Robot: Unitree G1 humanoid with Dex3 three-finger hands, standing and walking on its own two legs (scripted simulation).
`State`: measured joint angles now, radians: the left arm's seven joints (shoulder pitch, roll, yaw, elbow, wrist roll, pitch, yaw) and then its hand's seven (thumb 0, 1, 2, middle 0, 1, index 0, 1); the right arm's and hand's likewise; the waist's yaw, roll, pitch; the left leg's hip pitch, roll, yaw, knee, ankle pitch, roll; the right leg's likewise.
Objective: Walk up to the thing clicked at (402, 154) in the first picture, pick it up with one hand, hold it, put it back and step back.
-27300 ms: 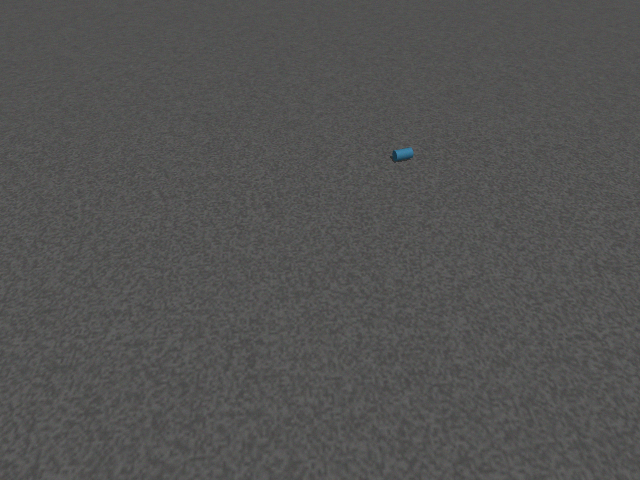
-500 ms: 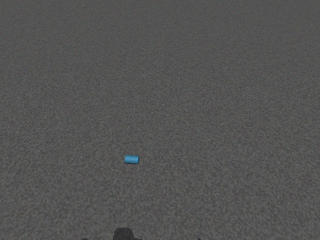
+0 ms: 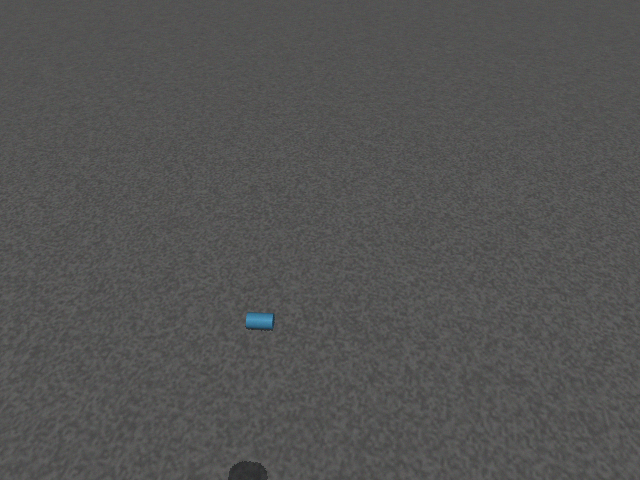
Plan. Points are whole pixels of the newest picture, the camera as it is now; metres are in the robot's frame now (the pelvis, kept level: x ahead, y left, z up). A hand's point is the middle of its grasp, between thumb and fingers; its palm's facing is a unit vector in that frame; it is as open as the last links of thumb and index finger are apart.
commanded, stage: stand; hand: left
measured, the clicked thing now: (260, 320) +0.79 +0.24 -0.75
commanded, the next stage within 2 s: walk up in 0.62 s
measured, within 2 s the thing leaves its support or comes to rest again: neither
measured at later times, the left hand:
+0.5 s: hand out of the picture +0.06 +0.24 -0.16, palm faces -0.02 -0.94 -0.34, open 7.4 cm
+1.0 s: hand out of the picture +0.08 +0.32 -0.18, palm faces -0.01 -0.94 -0.35, open 7.4 cm
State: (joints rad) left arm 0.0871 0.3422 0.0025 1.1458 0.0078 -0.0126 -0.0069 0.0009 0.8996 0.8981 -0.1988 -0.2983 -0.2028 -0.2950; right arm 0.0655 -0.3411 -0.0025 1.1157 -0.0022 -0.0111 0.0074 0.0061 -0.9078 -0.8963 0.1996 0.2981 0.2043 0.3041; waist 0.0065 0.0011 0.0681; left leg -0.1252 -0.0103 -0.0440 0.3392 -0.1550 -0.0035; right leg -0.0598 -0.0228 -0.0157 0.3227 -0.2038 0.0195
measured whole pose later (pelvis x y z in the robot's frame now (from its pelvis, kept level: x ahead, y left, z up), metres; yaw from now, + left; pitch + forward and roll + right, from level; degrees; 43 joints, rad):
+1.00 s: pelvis +0.07 +0.04 -0.02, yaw +0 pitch -4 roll +0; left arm 0.32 0.44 0.07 1.00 0.01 0.01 -0.04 0.00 0.90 0.90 -0.20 -0.30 -0.20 -0.29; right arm 0.27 -0.39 -0.09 0.94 -0.03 -0.06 0.04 0.01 -0.91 -0.90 0.20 0.30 0.20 0.30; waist 0.00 -0.06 0.08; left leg -0.24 0.02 0.06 0.55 -0.24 0.02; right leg -0.32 0.00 0.09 1.00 -0.44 -0.05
